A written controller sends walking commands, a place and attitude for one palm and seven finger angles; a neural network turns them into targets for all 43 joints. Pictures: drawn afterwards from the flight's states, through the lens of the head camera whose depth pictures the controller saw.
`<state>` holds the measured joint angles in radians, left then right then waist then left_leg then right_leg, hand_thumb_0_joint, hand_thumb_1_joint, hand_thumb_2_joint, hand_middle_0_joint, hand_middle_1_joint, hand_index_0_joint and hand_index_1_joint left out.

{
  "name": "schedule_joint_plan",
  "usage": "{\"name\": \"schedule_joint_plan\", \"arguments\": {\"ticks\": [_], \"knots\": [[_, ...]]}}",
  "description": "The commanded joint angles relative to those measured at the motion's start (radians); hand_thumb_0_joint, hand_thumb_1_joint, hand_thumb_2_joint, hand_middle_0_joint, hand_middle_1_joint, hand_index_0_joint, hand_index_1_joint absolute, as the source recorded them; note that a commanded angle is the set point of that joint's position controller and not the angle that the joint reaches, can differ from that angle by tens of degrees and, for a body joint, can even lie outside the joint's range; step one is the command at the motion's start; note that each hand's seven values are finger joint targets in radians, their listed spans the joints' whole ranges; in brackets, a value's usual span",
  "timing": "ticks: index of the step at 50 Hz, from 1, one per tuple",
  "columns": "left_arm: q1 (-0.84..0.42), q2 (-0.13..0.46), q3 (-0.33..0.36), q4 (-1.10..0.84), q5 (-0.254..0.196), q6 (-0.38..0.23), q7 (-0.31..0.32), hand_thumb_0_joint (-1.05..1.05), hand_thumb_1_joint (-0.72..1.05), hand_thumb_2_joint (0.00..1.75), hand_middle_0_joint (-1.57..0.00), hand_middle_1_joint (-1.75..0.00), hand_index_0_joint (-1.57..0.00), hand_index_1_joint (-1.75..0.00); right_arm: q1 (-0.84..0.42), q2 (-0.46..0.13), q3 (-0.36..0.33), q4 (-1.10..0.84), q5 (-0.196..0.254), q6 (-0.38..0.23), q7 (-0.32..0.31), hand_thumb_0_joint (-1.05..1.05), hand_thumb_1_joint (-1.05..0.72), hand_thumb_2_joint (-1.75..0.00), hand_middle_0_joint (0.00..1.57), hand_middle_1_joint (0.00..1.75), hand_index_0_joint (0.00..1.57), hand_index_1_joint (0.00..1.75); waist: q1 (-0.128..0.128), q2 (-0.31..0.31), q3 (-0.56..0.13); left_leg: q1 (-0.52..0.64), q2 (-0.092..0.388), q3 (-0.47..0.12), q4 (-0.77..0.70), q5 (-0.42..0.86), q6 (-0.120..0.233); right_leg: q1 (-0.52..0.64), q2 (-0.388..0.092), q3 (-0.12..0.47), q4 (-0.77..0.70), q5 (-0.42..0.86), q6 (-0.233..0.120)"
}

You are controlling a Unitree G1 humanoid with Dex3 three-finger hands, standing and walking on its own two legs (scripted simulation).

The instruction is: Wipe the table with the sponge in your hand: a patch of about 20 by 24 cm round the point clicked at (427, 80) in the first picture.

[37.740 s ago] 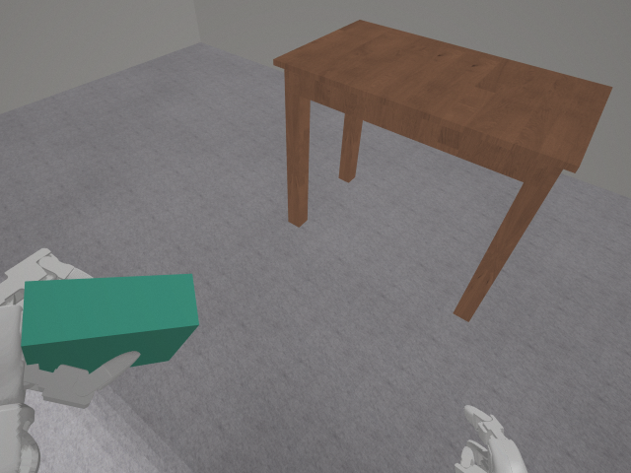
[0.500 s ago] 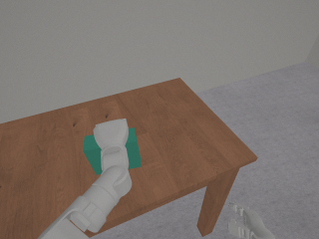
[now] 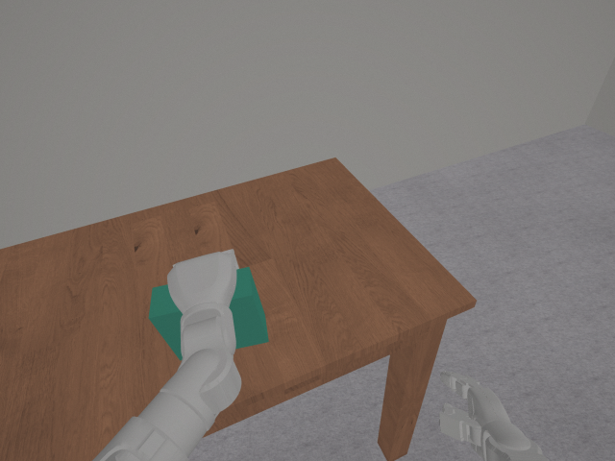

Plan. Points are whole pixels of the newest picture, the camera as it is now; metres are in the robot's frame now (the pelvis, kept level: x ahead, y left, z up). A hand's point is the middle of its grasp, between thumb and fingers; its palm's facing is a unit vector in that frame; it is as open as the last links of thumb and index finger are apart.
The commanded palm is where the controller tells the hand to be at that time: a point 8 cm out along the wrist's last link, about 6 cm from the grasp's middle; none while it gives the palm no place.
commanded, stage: slide back across to the middle lane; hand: left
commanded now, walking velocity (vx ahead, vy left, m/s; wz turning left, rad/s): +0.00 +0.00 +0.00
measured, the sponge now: (217, 324) +0.31 +0.18 +0.01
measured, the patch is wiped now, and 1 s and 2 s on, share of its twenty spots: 1.00 1.00 1.00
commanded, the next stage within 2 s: wipe forward along the middle lane in 0.60 s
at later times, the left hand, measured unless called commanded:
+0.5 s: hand (198, 305) +0.30 +0.19 +0.08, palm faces +0.08 -0.18 -0.98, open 9.3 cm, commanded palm +0.25 +0.21 +0.12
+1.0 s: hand (167, 312) +0.29 +0.24 +0.07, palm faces -0.01 -0.08 -1.00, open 9.4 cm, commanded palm +0.27 +0.24 +0.11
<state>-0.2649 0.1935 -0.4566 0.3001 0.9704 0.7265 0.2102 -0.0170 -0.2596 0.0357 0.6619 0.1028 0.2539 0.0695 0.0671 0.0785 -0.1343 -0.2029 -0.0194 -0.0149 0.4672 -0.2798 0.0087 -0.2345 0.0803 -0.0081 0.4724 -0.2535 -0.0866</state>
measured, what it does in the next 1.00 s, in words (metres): stands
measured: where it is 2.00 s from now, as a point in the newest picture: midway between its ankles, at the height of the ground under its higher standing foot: outside the picture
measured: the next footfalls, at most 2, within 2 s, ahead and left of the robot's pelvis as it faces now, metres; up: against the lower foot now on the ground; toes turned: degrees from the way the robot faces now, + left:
none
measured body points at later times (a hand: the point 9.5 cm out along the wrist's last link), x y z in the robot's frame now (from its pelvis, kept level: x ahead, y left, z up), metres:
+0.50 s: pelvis +0.00 -0.01 +0.00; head -0.03 -0.05 +0.45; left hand +0.29 +0.20 +0.13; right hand +0.24 -0.22 -0.07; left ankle -0.02 +0.12 -0.74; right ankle +0.00 -0.06 -0.74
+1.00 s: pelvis -0.01 +0.00 +0.00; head -0.03 -0.04 +0.45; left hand +0.29 +0.24 +0.12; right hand +0.23 -0.21 -0.08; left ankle -0.02 +0.12 -0.74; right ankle +0.00 -0.06 -0.74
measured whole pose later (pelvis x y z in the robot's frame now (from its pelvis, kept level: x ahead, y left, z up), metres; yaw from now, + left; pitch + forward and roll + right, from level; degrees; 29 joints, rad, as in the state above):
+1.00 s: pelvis -0.01 +0.00 +0.00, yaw +0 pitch +0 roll +1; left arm -0.18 0.33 -0.25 0.21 0.97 0.59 0.08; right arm -0.01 -0.26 0.05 0.67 0.09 0.14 -0.04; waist 0.07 0.08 -0.08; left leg -0.20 -0.02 -0.01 0.45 -0.26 0.01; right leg -0.24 0.08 0.00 0.46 -0.23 -0.09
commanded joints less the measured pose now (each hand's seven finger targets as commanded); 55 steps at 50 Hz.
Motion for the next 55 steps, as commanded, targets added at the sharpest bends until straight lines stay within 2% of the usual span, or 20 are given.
{"name": "schedule_joint_plan", "arguments": {"ticks": [1, 5, 6, 7, 10, 14, 18, 19, 22, 24, 32, 35, 37, 40, 43, 45, 49, 51, 53, 55], "knots": [[-0.1, 0.028, 0.078, -0.116, -0.07, 0.004, -0.048, 0.0, 0.1, 1.3, -1.2, -1.6, -1.2, -1.6, -0.277, -0.086, -0.028, -0.183, 0.001, -0.059, -0.001, 0.0, -0.9, -0.9, 0.2, 0.3, 0.2, 0.3, 0.011, -0.19, -0.104, -0.055, -0.023, 0.017, -0.03, 0.208, 0.038, 0.168, -0.062, 0.102, -0.068, 0.321, 0.019], [-0.086, 0.092, 0.131, -0.168, -0.056, 0.004, -0.049, 0.0, 0.1, 1.3, -1.2, -1.6, -1.2, -1.6, -0.284, -0.085, -0.026, -0.186, 0.0, -0.068, -0.01, 0.0, -0.9, -0.9, 0.2, 0.3, 0.2, 0.3, 0.02, -0.175, -0.12, -0.043, -0.026, 0.016, -0.032, 0.224, 0.039, 0.192, -0.062, 0.116, -0.063, 0.339, 0.019], [-0.077, 0.071, 0.104, -0.178, -0.052, 0.005, -0.056, 0.0, 0.1, 1.3, -1.2, -1.6, -1.2, -1.6, -0.29, -0.082, -0.023, -0.191, 0.0, -0.072, -0.011, 0.0, -0.9, -0.9, 0.2, 0.3, 0.2, 0.3, 0.016, -0.171, -0.1, -0.043, -0.028, 0.017, -0.033, 0.224, 0.039, 0.185, -0.063, 0.119, -0.069, 0.34, 0.021], [-0.072, 0.102, 0.131, -0.188, -0.048, 0.003, -0.058, 0.0, 0.1, 1.3, -1.2, -1.6, -1.2, -1.6, -0.285, -0.085, -0.023, -0.189, 0.0, -0.073, -0.014, 0.0, -0.9, -0.9, 0.2, 0.3, 0.2, 0.3, 0.019, -0.158, -0.104, -0.038, -0.027, 0.015, -0.035, 0.223, 0.038, 0.183, -0.062, 0.123, -0.069, 0.33, 0.019], [-0.104, 0.113, 0.132, -0.208, -0.039, -0.007, -0.072, 0.0, 0.1, 1.3, -1.2, -1.6, -1.2, -1.6, -0.283, -0.086, -0.021, -0.192, -0.002, -0.078, -0.026, 0.0, -0.9, -0.9, 0.2, 0.3, 0.2, 0.3, 0.009, -0.152, -0.068, -0.034, -0.026, 0.012, -0.045, 0.192, 0.041, 0.15, -0.06, 0.123, -0.089, 0.242, 0.02], [-0.126, 0.195, 0.202, -0.241, -0.025, -0.029, -0.076, 0.0, 0.1, 1.3, -1.2, -1.6, -1.2, -1.6, -0.278, -0.087, -0.02, -0.191, -0.008, -0.091, -0.045, 0.0, -0.9, -0.9, 0.2, 0.3, 0.2, 0.3, 0.014, -0.151, -0.1, -0.024, -0.031, 0.014, -0.044, 0.192, 0.043, 0.176, -0.062, 0.149, -0.096, 0.232, 0.022], [-0.05, 0.235, 0.26, -0.258, -0.027, -0.053, -0.077, 0.0, 0.1, 1.3, -1.2, -1.6, -1.2, -1.6, -0.274, -0.085, -0.019, -0.195, -0.01, -0.104, -0.052, 0.0, -0.9, -0.9, 0.2, 0.3, 0.2, 0.3, 0.029, -0.137, -0.109, -0.024, -0.032, 0.007, -0.047, 0.21, 0.038, 0.195, -0.061, 0.163, -0.091, 0.263, 0.017], [-0.039, 0.225, 0.244, -0.26, -0.023, -0.057, -0.077, 0.0, 0.1, 1.3, -1.2, -1.6, -1.2, -1.6, -0.271, -0.087, -0.016, -0.196, -0.012, -0.105, -0.054, 0.0, -0.9, -0.9, 0.2, 0.3, 0.2, 0.3, 0.027, -0.122, -0.097, -0.028, -0.032, 0.011, -0.048, 0.208, 0.037, 0.192, -0.062, 0.159, -0.087, 0.262, 0.018], [0.033, 0.273, 0.299, -0.282, -0.032, -0.073, -0.074, 0.0, 0.1, 1.3, -1.2, -1.6, -1.2, -1.6, -0.267, -0.089, -0.017, -0.197, -0.016, -0.112, -0.059, 0.0, -0.9, -0.9, 0.2, 0.3, 0.2, 0.3, 0.04, -0.136, -0.103, -0.026, -0.035, 0.013, -0.041, 0.224, 0.035, 0.216, -0.066, 0.171, -0.083, 0.316, 0.021], [0.027, 0.289, 0.313, -0.296, -0.035, -0.08, -0.077, 0.0, 0.1, 1.3, -1.2, -1.6, -1.2, -1.6, -0.264, -0.092, -0.017, -0.194, -0.017, -0.112, -0.066, 0.0, -0.9, -0.9, 0.2, 0.3, 0.2, 0.3, 0.033, -0.153, -0.098, -0.029, -0.035, 0.012, -0.04, 0.219, 0.037, 0.215, -0.066, 0.18, -0.084, 0.312, 0.024], [0.183, 0.292, 0.336, -0.404, -0.063, -0.094, -0.093, 0.0, 0.1, 1.3, -1.2, -1.6, -1.2, -1.6, -0.259, -0.095, -0.023, -0.207, -0.014, -0.127, -0.065, 0.0, -0.9, -0.9, 0.2, 0.3, 0.2, 0.3, 0.041, -0.124, -0.079, -0.008, -0.033, 0.007, -0.034, 0.254, 0.039, 0.212, -0.067, 0.176, -0.072, 0.394, 0.023], [0.154, 0.299, 0.333, -0.419, -0.054, -0.092, -0.104, 0.0, 0.1, 1.3, -1.2, -1.6, -1.2, -1.6, -0.254, -0.1, -0.026, -0.206, -0.015, -0.132, -0.073, 0.0, -0.9, -0.9, 0.2, 0.3, 0.2, 0.3, 0.029, -0.128, -0.048, -0.004, -0.029, -0.004, -0.04, 0.235, 0.045, 0.171, -0.059, 0.17, -0.089, 0.302, 0.021], [0.067, 0.266, 0.283, -0.372, -0.037, -0.088, -0.112, 0.0, 0.1, 1.3, -1.2, -1.6, -1.2, -1.6, -0.24, -0.102, -0.025, -0.195, -0.015, -0.137, -0.082, 0.0, -0.9, -0.9, 0.2, 0.3, 0.2, 0.3, 0.005, -0.134, -0.008, -0.01, -0.027, -0.006, -0.046, 0.193, 0.048, 0.117, -0.057, 0.165, -0.116, 0.215, 0.022], [-0.02, 0.296, 0.292, -0.307, -0.014, -0.094, -0.117, 0.0, 0.1, 1.3, -1.2, -1.6, -1.2, -1.6, -0.226, -0.105, -0.024, -0.182, -0.015, -0.148, -0.096, 0.0, -0.9, -0.9, 0.2, 0.3, 0.2, 0.3, -0.002, -0.137, -0.011, -0.011, -0.029, -0.005, -0.05, 0.154, 0.051, 0.094, -0.057, 0.157, -0.129, 0.14, 0.022], [-0.09, 0.34, 0.32, -0.247, 0.019, -0.11, -0.114, 0.0, 0.1, 1.3, -1.2, -1.6, -1.2, -1.6, -0.218, -0.109, -0.021, -0.164, -0.018, -0.155, -0.105, 0.0, -0.9, -0.9, 0.2, 0.3, 0.2, 0.3, 0.006, -0.109, -0.053, -0.01, -0.03, -0.011, -0.058, 0.147, 0.045, 0.102, -0.053, 0.157, -0.119, 0.126, 0.013], [-0.122, 0.314, 0.299, -0.204, 0.03, -0.122, -0.108, 0.0, 0.1, 1.3, -1.2, -1.6, -1.2, -1.6, -0.212, -0.101, -0.019, -0.165, -0.017, -0.162, -0.109, 0.0, -0.9, -0.9, 0.2, 0.3, 0.2, 0.3, 0.008, -0.112, -0.082, -0.019, -0.033, -0.005, -0.055, 0.151, 0.045, 0.118, -0.056, 0.136, -0.107, 0.138, 0.016], [-0.157, 0.333, 0.344, -0.132, 0.005, -0.151, -0.096, 0.0, 0.1, 1.3, -1.2, -1.6, -1.2, -1.6, -0.19, -0.108, -0.024, -0.157, -0.02, -0.164, -0.119, 0.0, -0.9, -0.9, 0.2, 0.3, 0.2, 0.3, 0.012, -0.132, -0.112, -0.041, -0.031, -0.007, -0.056, 0.14, 0.043, 0.138, -0.058, 0.121, -0.102, 0.144, 0.02], [-0.158, 0.304, 0.325, -0.093, -0.004, -0.164, -0.097, 0.0, 0.1, 1.3, -1.2, -1.6, -1.2, -1.6, -0.184, -0.107, -0.022, -0.155, -0.019, -0.167, -0.123, 0.0, -0.9, -0.9, 0.2, 0.3, 0.2, 0.3, 0.004, -0.154, -0.094, -0.049, -0.031, -0.005, -0.052, 0.143, 0.042, 0.125, -0.061, 0.121, -0.107, 0.174, 0.024], [-0.189, 0.328, 0.343, -0.038, 0.002, -0.166, -0.099, 0.0, 0.1, 1.3, -1.2, -1.6, -1.2, -1.6, -0.167, -0.116, -0.022, -0.145, -0.02, -0.164, -0.126, 0.0, -0.9, -0.9, 0.2, 0.3, 0.2, 0.3, -0.002, -0.163, -0.072, -0.063, -0.028, -0.01, -0.057, 0.13, 0.04, 0.103, -0.059, 0.126, -0.112, 0.157, 0.022], [-0.252, 0.314, 0.313, 0.011, 0.006, -0.171, -0.105, 0.0, 0.1, 1.3, -1.2, -1.6, -1.2, -1.6, -0.149, -0.117, -0.02, -0.139, -0.016, -0.162, -0.131, 0.0, -0.9, -0.9, 0.2, 0.3, 0.2, 0.3, -0.02, -0.166, -0.052, -0.074, -0.028, -0.005, -0.054, 0.111, 0.042, 0.081, -0.063, 0.117, -0.118, 0.13, 0.028]]}}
